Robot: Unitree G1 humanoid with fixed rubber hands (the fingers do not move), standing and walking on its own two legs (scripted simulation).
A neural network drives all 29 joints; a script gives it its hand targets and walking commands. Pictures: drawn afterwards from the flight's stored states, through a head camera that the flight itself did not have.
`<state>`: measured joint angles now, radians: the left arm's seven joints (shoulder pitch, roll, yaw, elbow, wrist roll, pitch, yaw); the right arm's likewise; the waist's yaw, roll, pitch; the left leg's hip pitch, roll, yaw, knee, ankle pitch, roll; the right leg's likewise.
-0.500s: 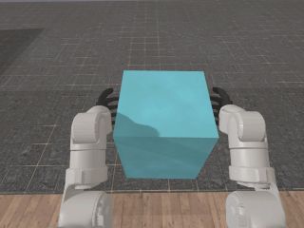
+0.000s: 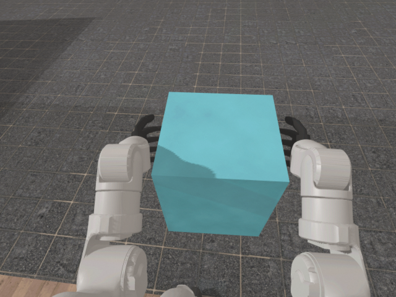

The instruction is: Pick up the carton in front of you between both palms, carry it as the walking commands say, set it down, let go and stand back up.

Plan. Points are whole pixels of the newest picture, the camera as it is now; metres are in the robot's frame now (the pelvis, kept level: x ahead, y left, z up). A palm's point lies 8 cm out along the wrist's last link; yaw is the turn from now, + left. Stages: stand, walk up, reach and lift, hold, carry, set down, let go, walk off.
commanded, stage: carry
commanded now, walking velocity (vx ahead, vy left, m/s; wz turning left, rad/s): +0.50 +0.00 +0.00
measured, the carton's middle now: (216, 168) +0.37 +0.02 +0.04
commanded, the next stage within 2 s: none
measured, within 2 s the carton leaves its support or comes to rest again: neither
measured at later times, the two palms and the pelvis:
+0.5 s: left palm (176, 80) +0.65 +0.15 +0.08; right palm (285, 83) +0.63 -0.15 +0.09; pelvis +0.28 +0.02 -0.02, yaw +0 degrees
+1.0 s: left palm (181, 35) +0.90 +0.17 +0.09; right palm (268, 36) +0.91 -0.13 +0.08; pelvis +0.57 +0.01 -0.02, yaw +2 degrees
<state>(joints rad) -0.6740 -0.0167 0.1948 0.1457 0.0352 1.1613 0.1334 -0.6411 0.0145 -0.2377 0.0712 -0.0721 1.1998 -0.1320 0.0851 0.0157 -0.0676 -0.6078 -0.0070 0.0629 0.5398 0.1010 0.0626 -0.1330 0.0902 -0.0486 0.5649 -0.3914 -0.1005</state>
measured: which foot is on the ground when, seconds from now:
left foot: up 0.00-0.04, down 0.06-0.58, up 0.60-1.00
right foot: down 0.00-0.08, up 0.10-0.56, down 0.58-1.00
